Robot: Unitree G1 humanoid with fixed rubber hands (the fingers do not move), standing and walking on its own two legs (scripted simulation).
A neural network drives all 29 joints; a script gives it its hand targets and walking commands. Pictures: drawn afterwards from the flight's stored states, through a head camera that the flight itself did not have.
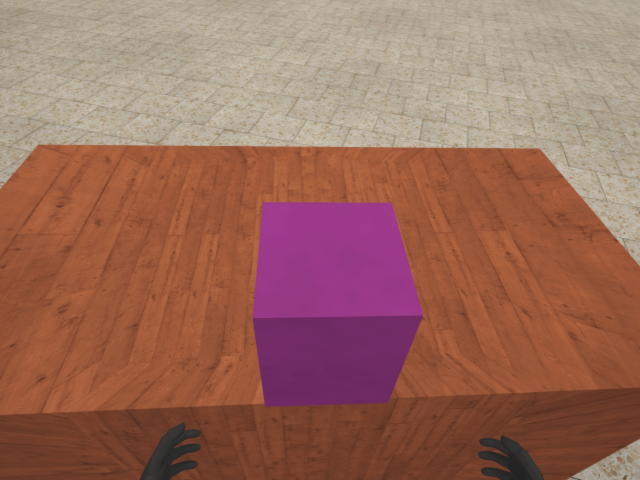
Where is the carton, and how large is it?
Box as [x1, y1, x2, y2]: [253, 202, 422, 406]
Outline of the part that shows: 263,202 253,307 253,324 265,406 387,402 422,316 391,203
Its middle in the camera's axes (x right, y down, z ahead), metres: +0.01 +0.10 +0.61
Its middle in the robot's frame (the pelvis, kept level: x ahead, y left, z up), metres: +0.41 +0.01 -0.03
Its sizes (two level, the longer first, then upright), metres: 0.210 0.200 0.250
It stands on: a pedestal, 0.63 m high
